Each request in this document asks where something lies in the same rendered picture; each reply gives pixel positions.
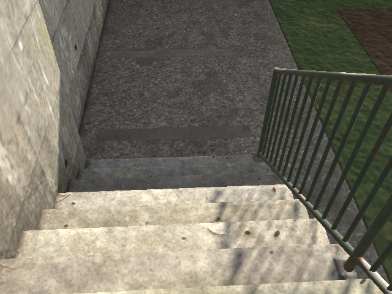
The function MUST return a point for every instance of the stairs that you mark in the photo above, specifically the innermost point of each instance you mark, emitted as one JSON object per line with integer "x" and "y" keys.
{"x": 178, "y": 225}

